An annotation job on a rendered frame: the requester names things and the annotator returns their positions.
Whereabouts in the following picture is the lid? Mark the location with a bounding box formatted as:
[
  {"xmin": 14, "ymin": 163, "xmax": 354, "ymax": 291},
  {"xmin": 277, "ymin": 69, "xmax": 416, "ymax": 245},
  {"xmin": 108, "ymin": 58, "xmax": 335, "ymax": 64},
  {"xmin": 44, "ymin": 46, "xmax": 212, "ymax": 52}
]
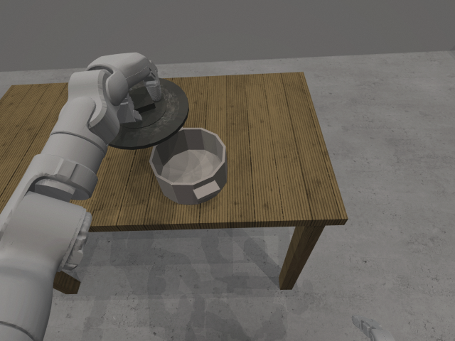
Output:
[{"xmin": 108, "ymin": 78, "xmax": 189, "ymax": 150}]

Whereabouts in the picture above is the robot right hand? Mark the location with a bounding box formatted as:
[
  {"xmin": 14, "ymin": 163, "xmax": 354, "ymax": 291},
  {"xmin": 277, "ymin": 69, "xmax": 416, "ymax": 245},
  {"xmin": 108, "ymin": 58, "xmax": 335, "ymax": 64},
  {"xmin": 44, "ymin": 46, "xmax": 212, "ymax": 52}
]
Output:
[{"xmin": 352, "ymin": 315, "xmax": 395, "ymax": 341}]

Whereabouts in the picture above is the pot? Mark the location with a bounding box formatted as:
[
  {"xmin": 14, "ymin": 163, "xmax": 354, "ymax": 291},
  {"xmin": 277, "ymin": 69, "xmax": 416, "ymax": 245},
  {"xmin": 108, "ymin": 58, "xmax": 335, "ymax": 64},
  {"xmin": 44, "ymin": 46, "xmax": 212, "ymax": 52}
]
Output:
[{"xmin": 149, "ymin": 127, "xmax": 228, "ymax": 205}]

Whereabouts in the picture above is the knob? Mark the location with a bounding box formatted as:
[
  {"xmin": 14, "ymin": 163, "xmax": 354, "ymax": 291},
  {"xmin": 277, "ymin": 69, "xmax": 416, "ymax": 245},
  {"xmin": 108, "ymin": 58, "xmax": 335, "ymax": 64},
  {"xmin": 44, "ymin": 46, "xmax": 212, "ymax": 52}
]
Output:
[{"xmin": 128, "ymin": 86, "xmax": 156, "ymax": 114}]

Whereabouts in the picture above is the robot left upper arm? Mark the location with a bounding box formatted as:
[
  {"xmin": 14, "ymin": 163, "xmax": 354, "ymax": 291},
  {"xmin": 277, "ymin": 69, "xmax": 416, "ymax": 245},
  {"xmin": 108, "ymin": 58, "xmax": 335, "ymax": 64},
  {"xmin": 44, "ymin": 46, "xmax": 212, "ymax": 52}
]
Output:
[{"xmin": 0, "ymin": 191, "xmax": 92, "ymax": 341}]

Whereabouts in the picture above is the robot left hand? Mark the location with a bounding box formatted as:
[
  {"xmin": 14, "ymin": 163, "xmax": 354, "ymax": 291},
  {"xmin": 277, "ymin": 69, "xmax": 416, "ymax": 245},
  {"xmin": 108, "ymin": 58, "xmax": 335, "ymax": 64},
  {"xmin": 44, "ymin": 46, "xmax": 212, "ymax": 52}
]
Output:
[{"xmin": 87, "ymin": 53, "xmax": 161, "ymax": 124}]

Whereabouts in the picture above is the robot left forearm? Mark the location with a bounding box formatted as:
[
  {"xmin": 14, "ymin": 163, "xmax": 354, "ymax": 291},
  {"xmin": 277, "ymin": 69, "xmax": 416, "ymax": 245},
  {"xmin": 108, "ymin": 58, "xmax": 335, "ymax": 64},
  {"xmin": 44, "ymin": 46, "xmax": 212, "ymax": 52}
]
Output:
[{"xmin": 0, "ymin": 63, "xmax": 128, "ymax": 241}]

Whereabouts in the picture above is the table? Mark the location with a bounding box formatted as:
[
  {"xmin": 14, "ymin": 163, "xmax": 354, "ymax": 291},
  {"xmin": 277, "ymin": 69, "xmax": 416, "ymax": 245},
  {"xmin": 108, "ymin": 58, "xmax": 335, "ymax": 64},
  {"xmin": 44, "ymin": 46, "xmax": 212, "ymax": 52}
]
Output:
[{"xmin": 0, "ymin": 72, "xmax": 348, "ymax": 294}]

